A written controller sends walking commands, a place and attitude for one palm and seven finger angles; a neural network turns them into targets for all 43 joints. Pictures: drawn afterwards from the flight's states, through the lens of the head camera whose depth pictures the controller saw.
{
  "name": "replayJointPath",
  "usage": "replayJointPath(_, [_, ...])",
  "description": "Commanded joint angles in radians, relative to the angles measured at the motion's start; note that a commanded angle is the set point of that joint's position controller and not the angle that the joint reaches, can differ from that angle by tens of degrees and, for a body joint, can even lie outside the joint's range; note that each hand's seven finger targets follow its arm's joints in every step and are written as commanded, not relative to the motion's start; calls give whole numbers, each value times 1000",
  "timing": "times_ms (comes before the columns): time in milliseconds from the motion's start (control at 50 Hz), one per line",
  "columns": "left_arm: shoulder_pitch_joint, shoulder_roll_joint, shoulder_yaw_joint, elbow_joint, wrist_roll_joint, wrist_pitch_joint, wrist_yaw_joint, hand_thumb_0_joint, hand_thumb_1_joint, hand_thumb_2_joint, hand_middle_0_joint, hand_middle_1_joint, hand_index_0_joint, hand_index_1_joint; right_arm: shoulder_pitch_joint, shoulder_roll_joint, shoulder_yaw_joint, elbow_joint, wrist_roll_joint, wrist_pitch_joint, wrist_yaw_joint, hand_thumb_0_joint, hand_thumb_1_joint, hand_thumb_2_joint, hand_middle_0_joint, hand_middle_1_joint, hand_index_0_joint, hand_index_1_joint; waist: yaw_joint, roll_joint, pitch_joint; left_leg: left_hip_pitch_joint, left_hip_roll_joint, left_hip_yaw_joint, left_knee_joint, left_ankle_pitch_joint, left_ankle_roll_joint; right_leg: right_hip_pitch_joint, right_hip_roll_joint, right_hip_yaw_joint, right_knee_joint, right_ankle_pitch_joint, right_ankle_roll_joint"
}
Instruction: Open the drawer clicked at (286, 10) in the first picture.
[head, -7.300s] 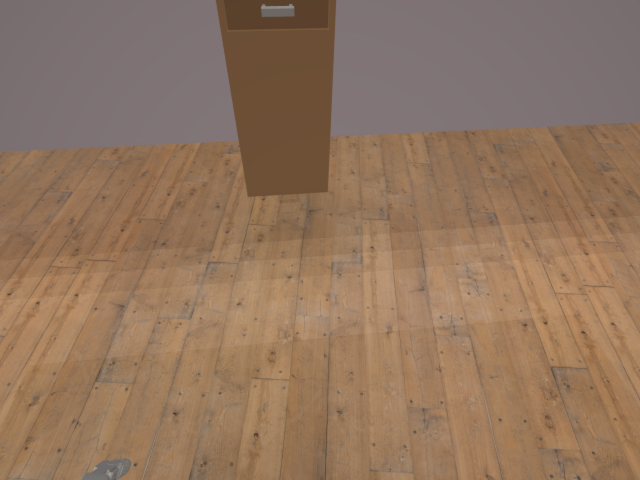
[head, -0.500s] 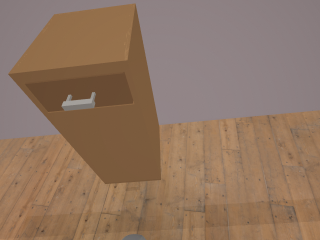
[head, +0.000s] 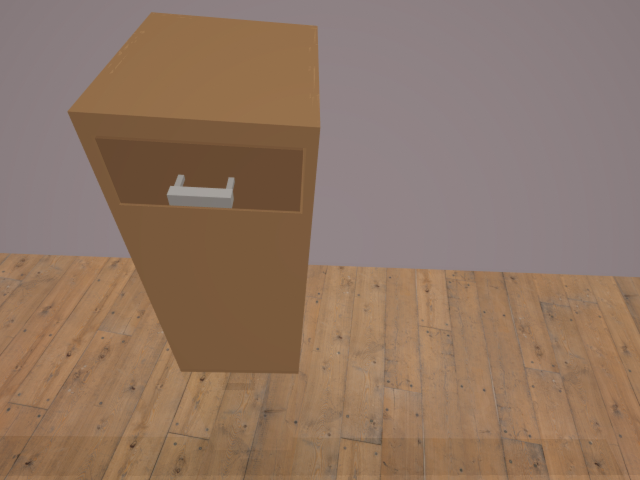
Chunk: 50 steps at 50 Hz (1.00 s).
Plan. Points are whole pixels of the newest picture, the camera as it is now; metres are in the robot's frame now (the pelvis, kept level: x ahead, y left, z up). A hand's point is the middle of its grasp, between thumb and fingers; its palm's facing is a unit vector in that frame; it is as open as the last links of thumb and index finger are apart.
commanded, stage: come to a stop and stand still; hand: left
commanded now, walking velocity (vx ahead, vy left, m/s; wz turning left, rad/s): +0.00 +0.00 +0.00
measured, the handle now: (203, 189) +0.54 +0.25 +0.03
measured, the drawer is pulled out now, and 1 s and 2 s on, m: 0.00 0.00 0.00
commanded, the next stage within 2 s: look again from close up in 0.58 s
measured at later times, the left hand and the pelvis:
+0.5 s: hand out of the picture +0.11 +0.15 -0.18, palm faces +0.03 -0.98 -0.21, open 7.2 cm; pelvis +0.05 -0.02 -0.01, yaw +0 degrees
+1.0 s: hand out of the picture -0.01 +0.19 -0.20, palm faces +0.03 -0.99 -0.16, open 7.3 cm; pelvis +0.00 +0.02 -0.01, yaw +0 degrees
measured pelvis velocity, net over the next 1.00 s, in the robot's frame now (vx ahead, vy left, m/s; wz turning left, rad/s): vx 0.00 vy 0.02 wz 0.00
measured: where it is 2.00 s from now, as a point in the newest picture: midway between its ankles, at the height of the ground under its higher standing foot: outside the picture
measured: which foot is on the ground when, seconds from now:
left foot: down 0.00-1.00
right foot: up 0.00-0.18, down 0.20-1.00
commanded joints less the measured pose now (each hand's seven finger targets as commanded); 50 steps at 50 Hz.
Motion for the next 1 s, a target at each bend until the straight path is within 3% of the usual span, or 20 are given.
replayJointPath(0, [-6, 24, 0, -39, -8, -23, -2, 0, 900, 900, -200, -300, -200, -300, 46, -132, -21, -12, 6, -33, -27, 0, -900, -900, 200, 300, 200, 300, -11, 167, 139, -30, 229, -158, -166, 246, 77, -100, -23, 24, 84, 16, 21])
replayJointPath(60, [-59, 10, -11, -55, -18, -32, 5, 0, 900, 900, -200, -300, -200, -300, 92, -122, -19, 24, 2, -38, -32, 0, -900, -900, 200, 300, 200, 300, -32, 215, 88, 56, 230, -121, -61, 608, 111, -33, -25, -8, -62, -50, 16])
replayJointPath(120, [-73, 7, -13, -53, -25, -39, 12, 0, 900, 900, -200, -300, -200, -300, 112, -128, -28, 50, 2, -32, -31, 0, -900, -900, 200, 300, 200, 300, -35, 210, 71, 70, 220, -115, 15, 691, 96, 69, -12, -37, -257, -11, 3])
replayJointPath(160, [-2, 24, -11, -24, -26, -51, 16, 0, 900, 900, -200, -300, -200, -300, 119, -112, -30, 57, 10, -32, -30, 0, -900, -900, 200, 300, 200, 300, -6, 144, 22, 1, 168, -82, 101, 586, 38, 253, -34, -20, -423, 268, -10])
replayJointPath(180, [22, 55, -10, -12, -27, -56, 26, 0, 900, 900, -200, -300, -200, -300, 132, -81, -26, 51, 19, -33, -25, 0, -900, -900, 200, 300, 200, 300, -14, 63, -18, -119, 137, -60, 113, 423, 2, 404, -103, 59, -386, 486, -33])
replayJointPath(220, [43, 75, -13, 8, -29, -61, 35, 0, 900, 900, -200, -300, -200, -300, 120, -41, -16, 52, 20, -32, -20, 0, -900, -900, 200, 300, 200, 300, -10, 8, -15, -190, 81, -22, 67, 139, -31, 465, -197, 93, -318, 762, -91])
replayJointPath(240, [38, 71, -12, 11, -31, -64, 39, 0, 900, 900, -200, -300, -200, -300, 126, -42, -17, 63, 16, -26, -21, 0, -900, -900, 200, 300, 200, 300, -13, -88, -40, -159, 85, -17, 70, 140, -35, 462, -177, 86, -308, 811, -101])
replayJointPath(280, [5, 47, -22, 2, -34, -62, 44, 0, 900, 900, -200, -300, -200, -300, 137, -54, -19, 79, 14, -24, -21, 0, -900, -900, 200, 300, 200, 300, -18, -98, -30, -107, 97, -18, 48, 210, -37, 417, -138, 37, -309, 776, -82])
replayJointPath(380, [-29, 36, -22, -18, -34, -56, 50, 0, 900, 900, -200, -300, -200, -300, 140, -57, -18, 98, 12, -24, -28, 0, -900, -900, 200, 300, 200, 300, -22, 62, -11, -15, 119, -27, 61, 498, -29, 357, -94, 14, -298, 676, -62])
replayJointPath(640, [-48, 48, -20, -23, -28, -51, 45, 0, 900, 900, -200, -300, -200, -300, 68, -88, -21, 74, 11, -12, -29, 0, -900, -900, 200, 300, 200, 300, -26, 64, 63, 11, 125, -29, 36, 412, -25, 298, -86, 18, -353, 556, -61])
replayJointPath(660, [99, 110, -4, 16, -15, -76, 84, 0, 900, 900, -200, -300, -200, -300, -77, -151, -36, -18, 20, -18, -10, 0, -900, -900, 200, 300, 200, 300, 53, -106, 140, -204, 94, 45, 338, 212, -38, 302, -138, 98, -367, 998, 15])
replayJointPath(680, [110, 137, -10, -9, -10, -93, 72, 0, 900, 900, -200, -300, -200, -300, -85, -107, -23, -88, 22, -12, 1, 0, -900, -900, 200, 300, 200, 300, 20, -125, 99, -265, 47, 21, 401, -102, -20, 394, -219, 136, -347, 1220, -37])
replayJointPath(700, [84, 130, -8, -42, -3, -94, 70, 0, 900, 900, -200, -300, -200, -300, -44, -76, -28, -95, 18, -13, -4, 0, -900, -900, 200, 300, 200, 300, -1, -133, 0, -282, 49, -15, 413, -197, -2, 453, -257, 169, -312, 1282, -83])
replayJointPath(720, [50, 111, -16, -57, -1, -93, 66, 0, 900, 900, -200, -300, -200, -300, -39, -78, -30, -90, 21, -17, -1, 0, -900, -900, 200, 300, 200, 300, -14, -80, -59, -287, 49, 4, 382, -212, -4, 473, -250, 124, -297, 1216, -138])
replayJointPath(760, [-4, 113, -22, -96, -9, -78, 58, 0, 900, 900, -200, -300, -200, -300, 2, -64, -25, -80, 21, -15, 5, 0, -900, -900, 200, 300, 200, 300, -44, -31, -124, -140, 24, 28, 230, -83, -17, 388, -198, 65, -296, 875, -135])
replayJointPath(800, [-40, 85, -25, -109, -24, -55, 51, 0, 900, 900, -200, -300, -200, -300, 39, -99, -27, -60, 9, -16, 7, 0, -900, -900, 200, 300, 200, 300, -56, 61, -64, -46, 59, -12, 136, 78, -11, 219, -117, 31, -290, 310, -79])
replayJointPath(840, [-18, 47, -32, -110, -21, -39, 45, 0, 900, 900, -200, -300, -200, -300, -15, -162, -31, -91, -4, -15, 6, 0, -900, -900, 200, 300, 200, 300, -26, 178, 69, -206, 176, -146, 30, -50, 45, 163, -51, -5, -342, -8, -45])
replayJointPath(860, [-21, 44, -36, -108, -10, -33, 43, 0, 900, 900, -200, -300, -200, -300, -49, -157, -31, -100, -3, -11, 9, 0, -900, -900, 200, 300, 200, 300, -22, 203, 159, -282, 156, -164, -25, -170, 44, 156, -33, -12, -328, -32, -47])
replayJointPath(900, [20, 41, -41, -95, -4, -30, 34, 0, 900, 900, -200, -300, -200, -300, -60, -164, -29, -116, -1, -11, 10, 0, -900, -900, 200, 300, 200, 300, -7, 172, 219, -353, 150, -180, -86, -298, 51, 162, -28, -25, -307, -14, -47])
replayJointPath(980, [63, 32, -43, -87, -2, -34, 26, 0, 900, 900, -200, -300, -200, -300, -34, -168, -30, -118, 2, -18, 8, 0, -900, -900, 200, 300, 200, 300, -5, 115, 154, -308, 144, -185, -113, -299, 58, 181, -33, -34, -302, 29, -46])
